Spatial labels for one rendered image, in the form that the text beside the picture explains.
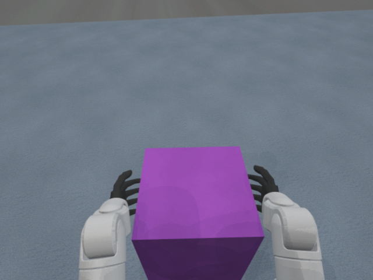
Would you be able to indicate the carton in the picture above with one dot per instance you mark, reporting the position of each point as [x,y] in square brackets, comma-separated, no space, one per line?
[196,217]

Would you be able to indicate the robot left forearm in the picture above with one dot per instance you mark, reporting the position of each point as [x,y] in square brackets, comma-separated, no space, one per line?
[103,242]

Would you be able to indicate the robot right forearm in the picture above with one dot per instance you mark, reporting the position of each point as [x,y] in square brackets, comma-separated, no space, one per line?
[295,238]

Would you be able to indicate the right robot hand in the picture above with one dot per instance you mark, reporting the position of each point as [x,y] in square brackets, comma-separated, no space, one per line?
[267,182]

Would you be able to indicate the left robot hand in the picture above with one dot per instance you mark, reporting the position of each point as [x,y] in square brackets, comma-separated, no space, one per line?
[120,186]

